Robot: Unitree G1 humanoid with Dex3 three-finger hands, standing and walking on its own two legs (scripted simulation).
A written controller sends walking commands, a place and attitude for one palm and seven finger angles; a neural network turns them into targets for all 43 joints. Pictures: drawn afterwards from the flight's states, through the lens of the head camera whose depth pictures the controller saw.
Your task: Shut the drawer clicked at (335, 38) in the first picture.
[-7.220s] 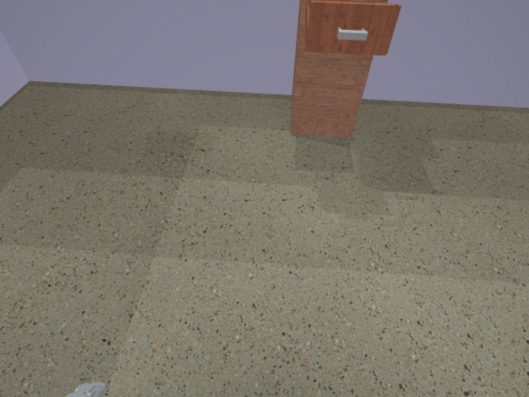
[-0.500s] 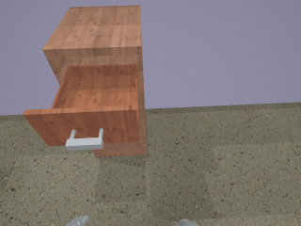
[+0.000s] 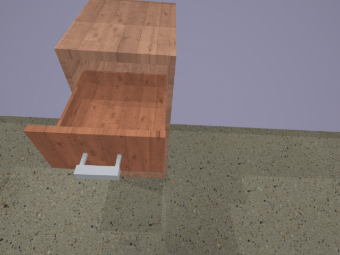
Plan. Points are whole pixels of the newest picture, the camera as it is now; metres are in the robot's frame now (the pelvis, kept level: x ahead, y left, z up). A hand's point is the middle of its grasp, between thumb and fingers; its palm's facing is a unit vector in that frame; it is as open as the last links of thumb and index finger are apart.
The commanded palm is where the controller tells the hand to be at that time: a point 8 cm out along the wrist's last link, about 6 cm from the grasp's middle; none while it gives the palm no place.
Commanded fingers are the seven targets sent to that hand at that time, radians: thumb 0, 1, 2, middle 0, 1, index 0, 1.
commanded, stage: come to a stop and stand still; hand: left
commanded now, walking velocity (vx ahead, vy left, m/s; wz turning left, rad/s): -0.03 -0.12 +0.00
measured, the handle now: (99, 164) +0.32 +0.21 -0.02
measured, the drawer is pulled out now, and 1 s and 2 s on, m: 0.30 0.30 0.30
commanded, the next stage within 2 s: look again from close up in 0.56 s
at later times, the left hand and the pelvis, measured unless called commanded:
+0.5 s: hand out of the picture -0.04 +0.11 -0.17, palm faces +0.03 -0.99 -0.16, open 7.4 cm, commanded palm none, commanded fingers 0.00 0.90 0.90 -0.20 -0.30 -0.20 -0.30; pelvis -0.03 -0.04 +0.00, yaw +0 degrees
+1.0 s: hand out of the picture -0.02 +0.17 -0.18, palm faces +0.04 -0.98 -0.18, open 7.3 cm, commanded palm none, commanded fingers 0.00 0.90 0.90 -0.20 -0.30 -0.20 -0.30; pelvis -0.04 +0.00 +0.00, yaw +1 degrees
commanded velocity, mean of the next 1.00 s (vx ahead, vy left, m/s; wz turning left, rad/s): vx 0.00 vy -0.01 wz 0.00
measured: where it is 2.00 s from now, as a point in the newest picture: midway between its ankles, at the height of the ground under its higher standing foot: outside the picture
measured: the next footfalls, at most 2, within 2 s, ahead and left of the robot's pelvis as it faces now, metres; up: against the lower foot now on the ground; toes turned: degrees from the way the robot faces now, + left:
right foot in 0.24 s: -0.01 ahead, -0.15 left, +0.00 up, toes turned -3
right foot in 1.98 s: +0.09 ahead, -0.13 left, +0.00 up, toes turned -6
